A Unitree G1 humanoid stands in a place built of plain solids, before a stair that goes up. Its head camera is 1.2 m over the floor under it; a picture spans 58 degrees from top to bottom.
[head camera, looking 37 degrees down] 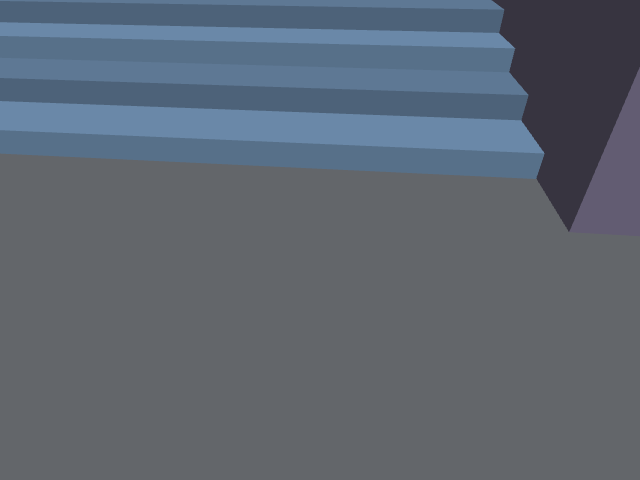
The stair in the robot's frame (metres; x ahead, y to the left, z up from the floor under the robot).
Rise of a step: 0.16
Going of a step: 0.48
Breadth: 4.15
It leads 6 degrees to the right of straight ahead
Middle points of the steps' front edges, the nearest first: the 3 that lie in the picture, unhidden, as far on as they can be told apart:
2.37 0.84 0.16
2.85 0.79 0.32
3.32 0.74 0.48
